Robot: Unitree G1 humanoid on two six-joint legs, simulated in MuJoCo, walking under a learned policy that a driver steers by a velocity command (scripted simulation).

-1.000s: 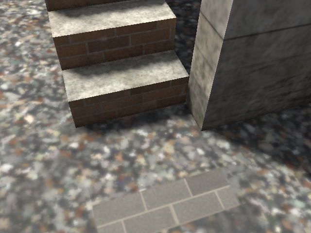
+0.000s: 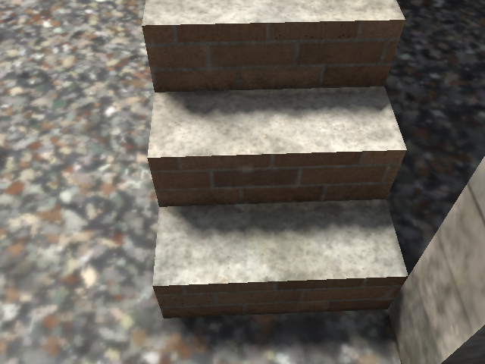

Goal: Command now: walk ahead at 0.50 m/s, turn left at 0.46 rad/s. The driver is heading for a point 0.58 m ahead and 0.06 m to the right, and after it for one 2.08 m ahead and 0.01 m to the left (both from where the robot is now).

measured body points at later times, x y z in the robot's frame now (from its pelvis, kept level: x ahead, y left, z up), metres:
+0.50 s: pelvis +0.25 -0.04 +0.01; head +0.28 -0.05 +0.45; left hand +0.33 +0.23 -0.11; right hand +0.33 -0.29 -0.14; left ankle +0.16 +0.07 -0.65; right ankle +0.30 -0.11 -0.74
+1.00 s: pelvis +0.33 +0.00 +0.01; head +0.33 +0.00 +0.46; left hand +0.41 +0.24 -0.13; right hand +0.48 -0.22 -0.11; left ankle +0.31 +0.09 -0.74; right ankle +0.30 -0.11 -0.74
